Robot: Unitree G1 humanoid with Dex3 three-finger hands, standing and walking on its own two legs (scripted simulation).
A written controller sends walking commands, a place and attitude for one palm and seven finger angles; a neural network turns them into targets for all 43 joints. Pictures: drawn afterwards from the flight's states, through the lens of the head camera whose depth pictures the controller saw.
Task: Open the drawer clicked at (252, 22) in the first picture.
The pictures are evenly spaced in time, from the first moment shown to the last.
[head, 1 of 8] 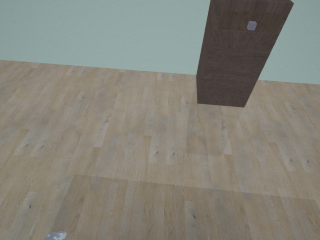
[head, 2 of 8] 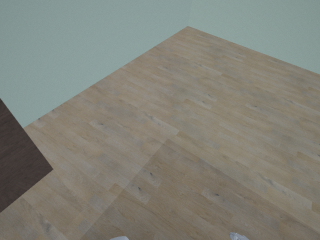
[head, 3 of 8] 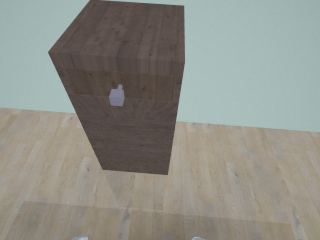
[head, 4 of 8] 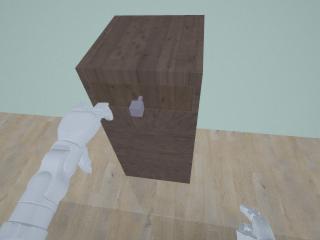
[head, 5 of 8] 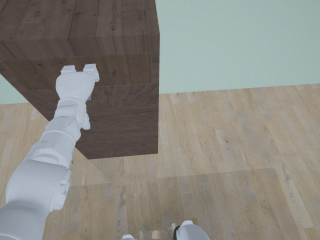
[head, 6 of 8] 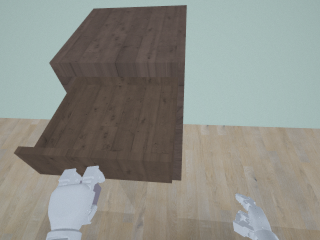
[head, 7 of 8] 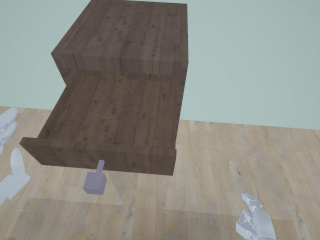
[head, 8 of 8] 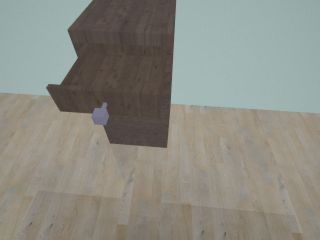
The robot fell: no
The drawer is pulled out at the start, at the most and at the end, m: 0.00 0.30 0.30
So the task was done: yes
